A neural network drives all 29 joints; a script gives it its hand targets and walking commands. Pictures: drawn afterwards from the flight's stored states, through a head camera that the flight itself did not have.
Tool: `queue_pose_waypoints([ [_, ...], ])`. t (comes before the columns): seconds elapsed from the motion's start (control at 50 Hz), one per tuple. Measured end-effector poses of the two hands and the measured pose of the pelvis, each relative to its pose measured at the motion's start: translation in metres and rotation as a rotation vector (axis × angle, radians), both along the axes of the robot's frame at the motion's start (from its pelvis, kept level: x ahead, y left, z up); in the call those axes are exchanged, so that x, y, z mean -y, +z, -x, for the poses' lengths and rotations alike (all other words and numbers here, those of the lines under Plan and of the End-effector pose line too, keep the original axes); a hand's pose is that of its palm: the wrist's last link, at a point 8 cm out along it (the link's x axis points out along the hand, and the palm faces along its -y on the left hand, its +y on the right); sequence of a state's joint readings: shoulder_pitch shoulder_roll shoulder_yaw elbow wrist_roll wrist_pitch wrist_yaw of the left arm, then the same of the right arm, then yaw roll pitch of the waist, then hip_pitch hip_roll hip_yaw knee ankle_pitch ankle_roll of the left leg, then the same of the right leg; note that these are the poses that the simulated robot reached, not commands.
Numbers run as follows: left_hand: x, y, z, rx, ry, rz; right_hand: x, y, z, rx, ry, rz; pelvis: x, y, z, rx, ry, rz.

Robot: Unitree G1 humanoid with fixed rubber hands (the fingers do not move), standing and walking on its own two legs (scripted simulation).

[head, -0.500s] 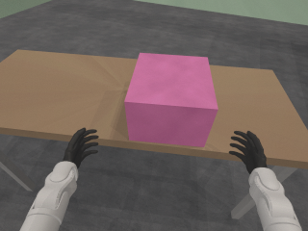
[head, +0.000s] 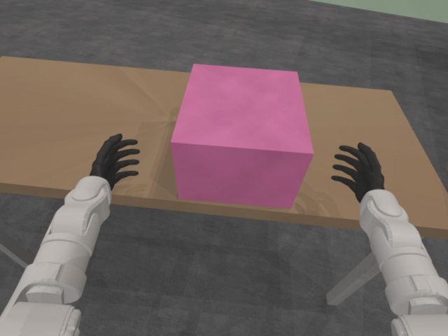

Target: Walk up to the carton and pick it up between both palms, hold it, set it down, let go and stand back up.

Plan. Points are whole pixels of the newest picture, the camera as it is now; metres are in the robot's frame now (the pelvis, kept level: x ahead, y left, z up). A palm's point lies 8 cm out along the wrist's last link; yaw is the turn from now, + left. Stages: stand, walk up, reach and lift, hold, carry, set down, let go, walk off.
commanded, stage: reach and lift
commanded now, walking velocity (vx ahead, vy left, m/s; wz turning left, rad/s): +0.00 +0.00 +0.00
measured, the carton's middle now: (240, 133) +0.57 -0.05 +0.04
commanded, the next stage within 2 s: none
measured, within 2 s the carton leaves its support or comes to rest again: neither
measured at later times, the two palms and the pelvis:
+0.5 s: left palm (113, 140) +0.45 +0.20 +0.12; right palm (363, 148) +0.44 -0.26 +0.13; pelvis +0.00 +0.00 -0.01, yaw +0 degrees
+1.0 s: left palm (114, 118) +0.49 +0.20 +0.14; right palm (364, 129) +0.46 -0.26 +0.15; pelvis -0.01 -0.01 -0.02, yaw +1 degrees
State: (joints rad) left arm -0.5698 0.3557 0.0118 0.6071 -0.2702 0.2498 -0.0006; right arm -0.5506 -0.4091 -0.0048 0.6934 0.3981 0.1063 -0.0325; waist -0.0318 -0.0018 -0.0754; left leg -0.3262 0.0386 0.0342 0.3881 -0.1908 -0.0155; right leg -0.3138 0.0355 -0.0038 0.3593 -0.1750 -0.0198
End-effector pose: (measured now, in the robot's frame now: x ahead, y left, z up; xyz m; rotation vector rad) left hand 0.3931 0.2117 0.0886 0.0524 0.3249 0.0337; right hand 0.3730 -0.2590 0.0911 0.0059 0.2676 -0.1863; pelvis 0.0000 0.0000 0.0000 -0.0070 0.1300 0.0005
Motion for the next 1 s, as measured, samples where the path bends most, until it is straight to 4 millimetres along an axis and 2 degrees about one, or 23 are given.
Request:
queue_pose_waypoints([
  [0.48,0.008,0.029,-0.059,0.009,0.015,-0.026,0.0,0.034,-0.062,0.013,-0.006,0.002,-0.001,-0.006,0.001,-0.152,0.01,0.011],
  [0.76,0.013,0.044,-0.083,0.027,0.046,-0.027,-0.001,0.05,-0.08,0.018,-0.015,-0.001,0.001,-0.014,0.007,-0.24,0.012,0.012],
  [1.0,0.009,0.055,-0.095,0.053,0.089,-0.027,-0.001,0.06,-0.089,0.019,-0.021,-0.002,0.009,-0.022,0.013,-0.312,0.025,0.008],
])
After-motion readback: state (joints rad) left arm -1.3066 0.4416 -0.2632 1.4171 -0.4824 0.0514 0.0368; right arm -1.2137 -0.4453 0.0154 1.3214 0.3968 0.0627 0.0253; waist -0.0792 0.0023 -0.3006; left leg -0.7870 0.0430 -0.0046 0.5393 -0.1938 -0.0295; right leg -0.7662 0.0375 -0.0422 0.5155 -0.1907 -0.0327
